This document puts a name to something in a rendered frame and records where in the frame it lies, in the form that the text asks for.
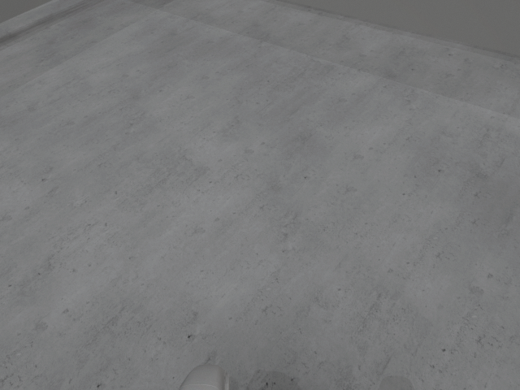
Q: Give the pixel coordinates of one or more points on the robot left thigh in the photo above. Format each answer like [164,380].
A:
[207,377]

